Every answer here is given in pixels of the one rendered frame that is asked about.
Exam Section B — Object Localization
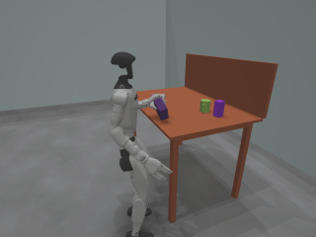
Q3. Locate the robot left forearm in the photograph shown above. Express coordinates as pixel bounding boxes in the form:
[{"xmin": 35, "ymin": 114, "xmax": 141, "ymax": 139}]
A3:
[{"xmin": 137, "ymin": 99, "xmax": 150, "ymax": 110}]

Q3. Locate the table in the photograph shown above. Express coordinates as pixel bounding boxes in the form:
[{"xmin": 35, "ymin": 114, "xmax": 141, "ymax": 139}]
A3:
[{"xmin": 134, "ymin": 53, "xmax": 278, "ymax": 223}]

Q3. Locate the right robot upper arm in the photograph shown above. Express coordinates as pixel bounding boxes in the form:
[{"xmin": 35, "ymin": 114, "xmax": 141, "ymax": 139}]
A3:
[{"xmin": 109, "ymin": 90, "xmax": 128, "ymax": 136}]

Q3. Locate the robot left hand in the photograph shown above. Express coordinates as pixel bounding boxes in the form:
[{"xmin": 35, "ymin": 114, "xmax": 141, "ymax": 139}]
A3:
[{"xmin": 149, "ymin": 94, "xmax": 166, "ymax": 111}]

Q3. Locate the sponge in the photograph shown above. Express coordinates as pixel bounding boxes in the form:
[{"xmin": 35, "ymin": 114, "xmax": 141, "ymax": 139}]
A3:
[{"xmin": 154, "ymin": 98, "xmax": 169, "ymax": 120}]

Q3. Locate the robot right thigh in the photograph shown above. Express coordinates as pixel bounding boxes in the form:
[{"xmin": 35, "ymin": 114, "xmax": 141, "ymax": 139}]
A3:
[{"xmin": 119, "ymin": 151, "xmax": 149, "ymax": 205}]

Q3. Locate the humanoid robot torso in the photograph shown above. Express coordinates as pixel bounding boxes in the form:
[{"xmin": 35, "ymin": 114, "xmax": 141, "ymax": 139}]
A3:
[{"xmin": 111, "ymin": 85, "xmax": 138, "ymax": 157}]

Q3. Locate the robot right hand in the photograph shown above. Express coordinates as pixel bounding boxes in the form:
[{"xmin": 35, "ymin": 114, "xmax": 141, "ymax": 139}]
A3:
[{"xmin": 143, "ymin": 157, "xmax": 173, "ymax": 182}]

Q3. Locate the robot right forearm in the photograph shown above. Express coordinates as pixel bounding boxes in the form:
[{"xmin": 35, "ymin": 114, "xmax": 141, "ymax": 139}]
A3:
[{"xmin": 111, "ymin": 128, "xmax": 149, "ymax": 164}]

